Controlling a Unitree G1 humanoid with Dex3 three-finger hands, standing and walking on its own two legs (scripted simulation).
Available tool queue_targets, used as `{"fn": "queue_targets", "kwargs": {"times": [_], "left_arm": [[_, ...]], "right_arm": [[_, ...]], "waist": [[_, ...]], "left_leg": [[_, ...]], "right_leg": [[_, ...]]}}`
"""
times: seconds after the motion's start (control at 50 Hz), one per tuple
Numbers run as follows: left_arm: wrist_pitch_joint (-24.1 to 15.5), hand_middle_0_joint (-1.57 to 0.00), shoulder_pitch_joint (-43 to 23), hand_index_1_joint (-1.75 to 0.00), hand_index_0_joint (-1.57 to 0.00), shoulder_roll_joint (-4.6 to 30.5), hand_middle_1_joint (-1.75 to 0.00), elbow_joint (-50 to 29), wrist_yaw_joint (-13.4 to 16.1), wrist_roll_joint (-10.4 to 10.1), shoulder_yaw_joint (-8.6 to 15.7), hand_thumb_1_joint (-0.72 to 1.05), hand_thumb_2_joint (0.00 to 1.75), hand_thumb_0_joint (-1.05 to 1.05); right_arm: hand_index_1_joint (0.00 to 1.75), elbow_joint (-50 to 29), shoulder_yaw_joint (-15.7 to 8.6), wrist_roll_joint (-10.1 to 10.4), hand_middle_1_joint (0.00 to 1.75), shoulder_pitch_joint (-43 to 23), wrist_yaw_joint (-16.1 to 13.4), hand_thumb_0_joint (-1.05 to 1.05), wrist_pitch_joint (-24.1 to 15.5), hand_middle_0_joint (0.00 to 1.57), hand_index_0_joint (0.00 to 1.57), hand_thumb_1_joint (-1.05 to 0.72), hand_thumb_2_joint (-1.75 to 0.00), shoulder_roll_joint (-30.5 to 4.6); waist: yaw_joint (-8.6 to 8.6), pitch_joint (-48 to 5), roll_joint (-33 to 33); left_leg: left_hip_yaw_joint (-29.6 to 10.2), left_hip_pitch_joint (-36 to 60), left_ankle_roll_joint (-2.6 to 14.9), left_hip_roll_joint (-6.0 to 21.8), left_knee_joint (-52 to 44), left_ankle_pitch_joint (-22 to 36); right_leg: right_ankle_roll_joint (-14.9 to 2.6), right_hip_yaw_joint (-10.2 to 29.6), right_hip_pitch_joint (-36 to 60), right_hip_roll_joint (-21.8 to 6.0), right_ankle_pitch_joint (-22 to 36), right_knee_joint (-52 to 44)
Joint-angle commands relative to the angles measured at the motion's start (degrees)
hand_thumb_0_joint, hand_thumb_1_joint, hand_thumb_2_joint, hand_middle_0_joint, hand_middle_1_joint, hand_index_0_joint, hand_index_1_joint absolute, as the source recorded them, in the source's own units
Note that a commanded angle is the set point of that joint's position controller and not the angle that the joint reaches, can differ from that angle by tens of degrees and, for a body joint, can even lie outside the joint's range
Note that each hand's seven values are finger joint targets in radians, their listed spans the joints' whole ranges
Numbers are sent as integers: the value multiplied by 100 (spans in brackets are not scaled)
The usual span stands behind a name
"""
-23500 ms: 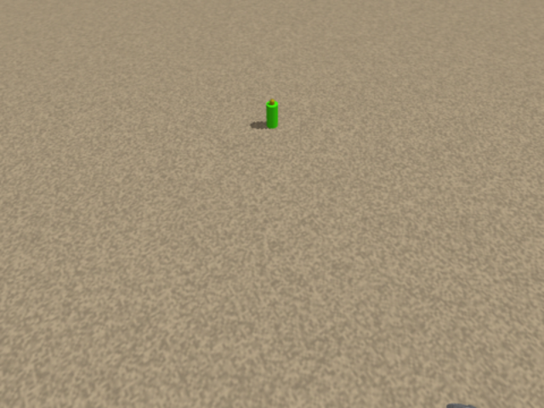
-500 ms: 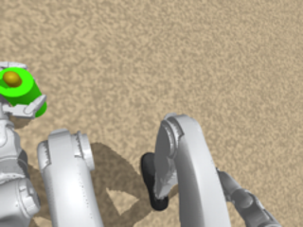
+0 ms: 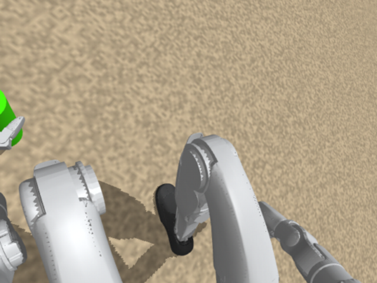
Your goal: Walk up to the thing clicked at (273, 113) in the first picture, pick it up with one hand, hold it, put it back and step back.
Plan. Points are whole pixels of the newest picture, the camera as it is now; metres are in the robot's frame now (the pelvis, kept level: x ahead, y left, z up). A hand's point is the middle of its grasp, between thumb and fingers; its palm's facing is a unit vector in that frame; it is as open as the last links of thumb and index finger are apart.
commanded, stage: lower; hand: left
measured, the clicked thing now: out of the picture +0.42 +0.28 -0.16
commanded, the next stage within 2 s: loosen in 0.90 s
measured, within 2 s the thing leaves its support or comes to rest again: rests again in 0.86 s
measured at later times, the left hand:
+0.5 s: hand out of the picture +0.43 +0.28 -0.17, palm faces +0.30 -0.95 +0.01, open 9.6 cm
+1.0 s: hand out of the picture +0.42 +0.27 -0.18, palm faces +0.31 -0.95 +0.01, open 9.6 cm
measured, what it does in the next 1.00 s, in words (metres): stands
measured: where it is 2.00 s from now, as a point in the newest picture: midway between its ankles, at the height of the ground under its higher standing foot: (135, 251)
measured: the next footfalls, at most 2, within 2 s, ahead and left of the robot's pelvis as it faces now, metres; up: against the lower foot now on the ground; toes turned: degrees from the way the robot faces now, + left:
none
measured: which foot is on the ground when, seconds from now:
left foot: down 0.00-1.00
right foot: down 0.00-1.00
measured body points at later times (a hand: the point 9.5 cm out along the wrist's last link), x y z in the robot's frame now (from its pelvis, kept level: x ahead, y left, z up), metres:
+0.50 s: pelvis +0.00 +0.01 +0.00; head +0.23 +0.19 +0.33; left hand +0.40 +0.33 -0.17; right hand +0.16 -0.25 -0.04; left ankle +0.08 +0.13 -0.25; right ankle +0.13 -0.12 -0.25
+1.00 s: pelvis -0.01 +0.01 +0.00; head +0.23 +0.19 +0.32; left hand +0.40 +0.32 -0.18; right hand +0.16 -0.24 -0.04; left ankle +0.08 +0.13 -0.25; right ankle +0.13 -0.12 -0.25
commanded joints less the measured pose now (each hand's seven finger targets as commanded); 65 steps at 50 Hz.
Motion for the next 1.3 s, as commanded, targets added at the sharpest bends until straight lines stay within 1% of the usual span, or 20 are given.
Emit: {"fn": "queue_targets", "kwargs": {"times": [0.0,0.04,0.1,0.14,0.18,0.26,0.36,0.44,0.52,0.64,0.74,0.78,0.88,0.98,1.0,1.08,1.1,1.2,1.24,1.28], "left_arm": [[-555,-122,-1246,-136,-123,1106,-135,-677,94,-22,114,26,124,0],[-601,-123,-1400,-137,-124,1179,-136,-638,111,15,45,28,125,0],[-635,-122,-1310,-136,-123,1205,-135,-549,140,-6,63,24,125,0],[-660,-122,-1221,-135,-123,1218,-134,-509,145,-11,35,26,123,0],[-684,-121,-1280,-135,-122,1187,-134,-501,155,-27,-27,28,124,0],[-719,-119,-1103,-132,-120,1241,-132,-465,214,-69,29,22,121,0],[-751,-118,-1115,-132,-119,1328,-131,-487,300,13,13,24,121,0],[-804,-120,-1225,-133,-120,1460,-132,-503,364,44,37,26,122,0],[-840,-122,-1240,-135,-122,1406,-134,-451,423,38,-36,24,124,0],[-891,-123,-1125,-136,-123,1270,-135,-411,425,-2,-159,25,125,0],[-924,-121,-1002,-134,-121,1438,-132,-281,500,-14,-22,24,123,0],[-945,-121,-986,-134,-121,1453,-133,-292,523,3,2,27,125,0],[-1025,-124,-1060,-137,-123,1531,-136,-351,587,79,-16,28,128,0],[-1042,-125,-998,-138,-125,1484,-136,-292,590,-4,-34,23,127,0],[-1050,-126,-938,-132,-128,1426,-132,-270,577,-10,-55,20,119,0],[-1087,-109,-1002,-106,-111,1552,-108,-285,590,-44,-13,13,87,0],[-1083,-106,-959,-102,-108,1456,-104,-239,572,-56,-67,9,82,0],[-1093,-99,-929,-89,-101,1480,-91,-267,570,-55,-54,-9,67,0],[-1109,-84,-952,-78,-85,1579,-78,-273,572,-65,3,-24,61,0],[-1088,-73,-912,-66,-72,1520,-66,-275,571,-68,-21,-28,51,0]], "right_arm": [[30,-195,-483,-54,30,277,-125,0,17,20,20,-91,-91,-1950],[30,-216,-440,-79,30,215,-131,0,17,20,20,-91,-91,-1982],[30,-251,-369,-115,30,204,-132,0,27,20,20,-90,-91,-1995],[30,-269,-345,-132,30,122,-137,0,18,20,20,-90,-91,-2010],[30,-258,-322,-135,30,132,-136,0,5,20,20,-90,-91,-2035],[30,-251,-253,-179,30,153,-138,0,-1,20,20,-90,-90,-2036],[30,-254,-211,-204,30,110,-138,0,36,20,20,-90,-90,-2064],[30,-301,-183,-220,30,-8,-141,0,57,20,20,-90,-91,-2101],[30,-339,-143,-244,30,-62,-130,0,52,20,20,-90,-90,-2096],[30,-321,-110,-263,30,-70,-133,0,24,20,20,-90,-90,-2099],[30,-349,-46,-275,30,-108,-136,0,44,20,20,-90,-90,-2106],[30,-350,-27,-299,30,-92,-137,0,55,20,20,-89,-90,-2097],[30,-366,14,-343,30,-181,-128,0,88,20,20,-90,-91,-2132],[30,-392,23,-342,30,-233,-129,0,58,20,20,-90,-90,-2161],[30,-393,27,-338,30,-244,-124,0,48,20,20,-91,-90,-2157],[30,-396,56,-329,30,-244,-133,0,23,20,20,-91,-90,-2184],[30,-391,63,-339,30,-232,-136,0,30,20,20,-91,-90,-2158],[30,-396,70,-340,30,-268,-145,0,13,20,20,-91,-90,-2150],[30,-392,81,-352,30,-240,-146,0,10,20,20,-92,-90,-2159],[30,-393,76,-349,30,-254,-150,0,8,20,20,-92,-90,-2146]], "waist": [[-390,-3345,2779],[-488,-3235,2808],[-523,-3246,2721],[-479,-3199,2744],[-554,-3190,2708],[-519,-3314,2706],[-543,-3192,2834],[-562,-2941,2931],[-614,-2882,2817],[-635,-2973,2669],[-561,-2981,2686],[-588,-2988,2786],[-662,-2766,2940],[-690,-2659,2755],[-679,-2669,2716],[-665,-2699,2744],[-689,-2711,2723],[-648,-2642,2669],[-647,-2733,2725],[-636,-2732,2710]], "left_leg": [[457,2364,-97,236,-1842,588],[443,2281,-82,237,-1827,430],[428,2265,-77,238,-1776,485],[410,2305,-82,248,-1788,443],[386,2277,-69,240,-1744,494],[365,2388,-75,252,-1661,758],[250,2512,-123,303,-1757,863],[212,2428,-128,324,-1817,620],[214,2331,-96,317,-1775,430],[183,2396,-92,319,-1693,629],[133,2426,-111,337,-1688,777],[133,2515,-125,347,-1693,865],[49,2542,-161,380,-1767,758],[87,2337,-107,365,-1722,429],[45,2414,-118,374,-1748,486],[21,2412,-116,372,-1740,500],[36,2425,-108,367,-1710,515],[53,2382,-97,380,-1689,544],[70,2413,-97,377,-1651,598],[78,2391,-93,373,-1647,625]], "right_leg": [[-376,-497,1600,218,921,-1003],[-369,-523,1567,229,846,-1021],[-350,-562,1647,250,901,-1053],[-352,-572,1633,264,885,-1053],[-342,-586,1663,278,962,-1046],[-324,-603,1876,314,1185,-1045],[-338,-674,1796,319,1237,-966],[-345,-703,1649,313,1056,-959],[-332,-729,1655,341,948,-1013],[-308,-756,1776,371,1129,-1025],[-324,-805,1845,396,1209,-989],[-321,-800,1884,405,1269,-986],[-327,-863,1741,397,1172,-934],[-310,-875,1734,418,976,-1031],[-306,-892,1710,413,1019,-1012],[-302,-912,1746,417,1039,-991],[-298,-905,1782,432,1065,-1015],[-299,-886,1776,438,1091,-1037],[-298,-888,1870,454,1142,-1037],[-303,-887,1867,458,1157,-1043]]}}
